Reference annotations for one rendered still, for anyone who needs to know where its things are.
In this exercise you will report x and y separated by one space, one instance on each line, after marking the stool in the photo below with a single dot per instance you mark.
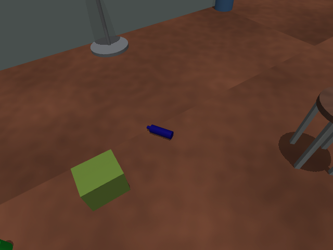
324 104

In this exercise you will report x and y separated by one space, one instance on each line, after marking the coat stand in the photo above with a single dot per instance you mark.
108 46

